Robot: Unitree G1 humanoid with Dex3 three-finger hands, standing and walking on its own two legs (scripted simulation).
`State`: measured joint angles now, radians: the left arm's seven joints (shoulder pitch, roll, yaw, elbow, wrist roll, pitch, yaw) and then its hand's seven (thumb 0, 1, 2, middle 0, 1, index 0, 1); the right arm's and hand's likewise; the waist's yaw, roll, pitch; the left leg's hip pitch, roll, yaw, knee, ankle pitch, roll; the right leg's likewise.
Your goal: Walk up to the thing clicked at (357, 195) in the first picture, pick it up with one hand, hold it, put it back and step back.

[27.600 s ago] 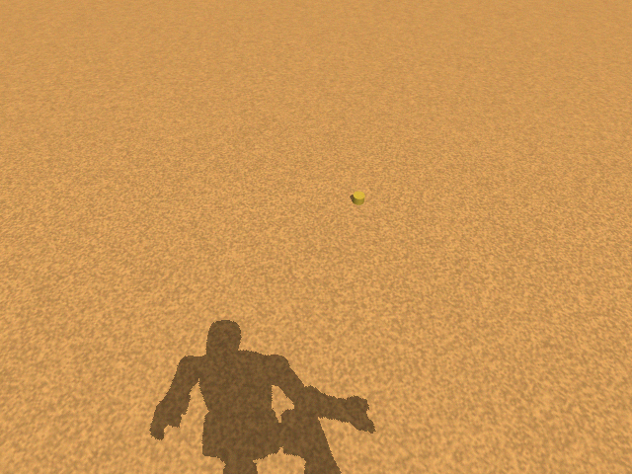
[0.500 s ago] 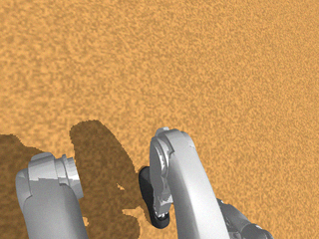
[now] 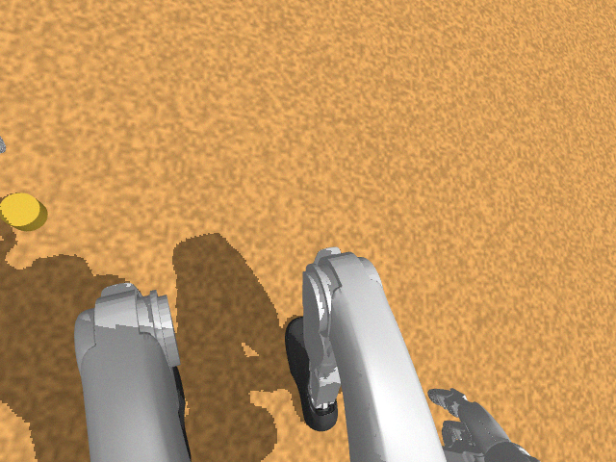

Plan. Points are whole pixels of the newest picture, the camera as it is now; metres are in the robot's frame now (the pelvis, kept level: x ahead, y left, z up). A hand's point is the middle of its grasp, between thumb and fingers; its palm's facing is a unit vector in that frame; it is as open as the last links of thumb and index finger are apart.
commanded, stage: withdraw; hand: left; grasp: from above
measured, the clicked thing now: (24, 212) +0.47 +0.34 -0.33
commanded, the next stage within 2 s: home in 0.08 s
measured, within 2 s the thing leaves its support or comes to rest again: neither
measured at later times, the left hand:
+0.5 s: hand out of the picture +0.43 +0.33 -0.10, palm faces -0.34 -0.26 -0.90, open 11.0 cm
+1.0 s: hand out of the picture +0.28 +0.25 +0.12, palm faces -0.01 -0.89 -0.46, open 7.4 cm
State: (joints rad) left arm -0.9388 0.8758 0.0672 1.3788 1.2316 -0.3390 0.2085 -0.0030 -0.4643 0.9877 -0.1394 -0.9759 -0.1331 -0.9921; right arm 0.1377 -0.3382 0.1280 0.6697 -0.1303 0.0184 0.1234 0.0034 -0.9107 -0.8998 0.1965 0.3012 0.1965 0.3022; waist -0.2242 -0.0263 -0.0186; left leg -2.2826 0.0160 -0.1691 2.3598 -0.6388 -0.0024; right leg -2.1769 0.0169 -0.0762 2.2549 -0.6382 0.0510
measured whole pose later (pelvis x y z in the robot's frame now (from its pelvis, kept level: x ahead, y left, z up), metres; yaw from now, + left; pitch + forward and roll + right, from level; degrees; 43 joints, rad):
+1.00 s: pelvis +0.03 +0.00 +0.22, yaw +7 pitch +27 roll -5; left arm 0.03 0.37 0.05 0.23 0.18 0.25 0.05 0.01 0.88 0.90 -0.21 -0.30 -0.21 -0.30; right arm 0.06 -0.24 0.01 0.54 0.04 -0.08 -0.02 0.01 -0.91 -0.90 0.20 0.30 0.20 0.30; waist -0.05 0.03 -0.18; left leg -1.51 0.03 -0.09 1.65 -0.61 -0.02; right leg -1.44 -0.01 -0.05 1.59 -0.61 0.03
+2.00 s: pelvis +0.09 +0.00 +0.37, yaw +10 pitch +10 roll -3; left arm 0.50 0.21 0.03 -0.13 -0.04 0.46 0.02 0.01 0.90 0.90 -0.20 -0.29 -0.20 -0.30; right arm 0.28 -0.22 0.04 0.53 0.00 -0.24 -0.17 0.02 -0.90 -0.90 0.20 0.30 0.20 0.30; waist -0.03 0.05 -0.16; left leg -0.70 0.04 -0.06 1.01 -0.48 -0.02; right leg -0.64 -0.02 -0.06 0.95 -0.48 0.02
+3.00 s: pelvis +0.10 +0.01 +0.37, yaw +9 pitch +10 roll -3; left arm 0.50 0.22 0.03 -0.13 -0.05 0.46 0.02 0.01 0.90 0.90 -0.20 -0.29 -0.20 -0.30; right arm 0.29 -0.22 0.03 0.54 0.00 -0.23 -0.17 0.02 -0.90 -0.90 0.20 0.30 0.20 0.30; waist -0.04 0.05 -0.16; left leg -0.70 0.04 -0.05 1.02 -0.50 -0.01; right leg -0.64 -0.02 -0.05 0.94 -0.48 0.03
